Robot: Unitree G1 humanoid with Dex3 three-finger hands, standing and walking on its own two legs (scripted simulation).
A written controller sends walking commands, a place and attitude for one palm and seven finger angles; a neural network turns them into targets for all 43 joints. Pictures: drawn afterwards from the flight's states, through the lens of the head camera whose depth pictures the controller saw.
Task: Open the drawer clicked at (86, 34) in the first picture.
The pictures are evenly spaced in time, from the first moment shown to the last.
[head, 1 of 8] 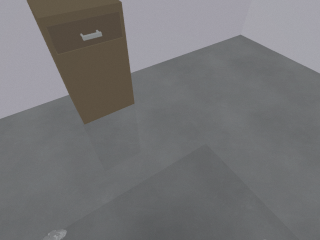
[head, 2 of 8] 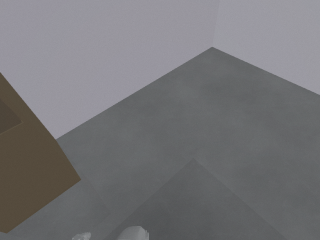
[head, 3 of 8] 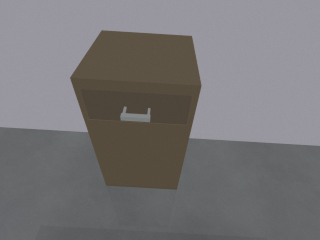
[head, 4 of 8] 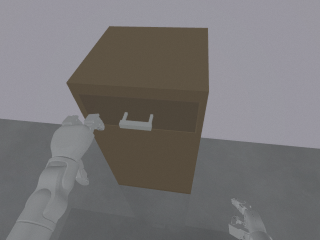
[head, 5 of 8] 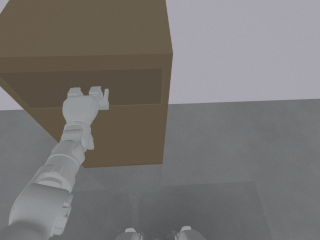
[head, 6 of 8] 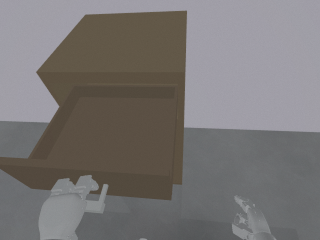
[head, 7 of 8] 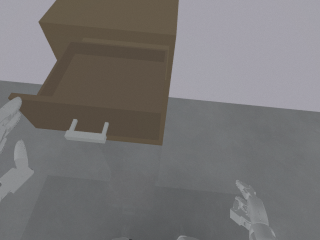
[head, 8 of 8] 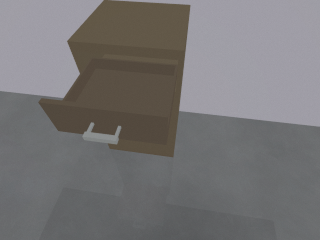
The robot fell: no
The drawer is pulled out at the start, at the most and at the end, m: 0.00 0.30 0.30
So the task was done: yes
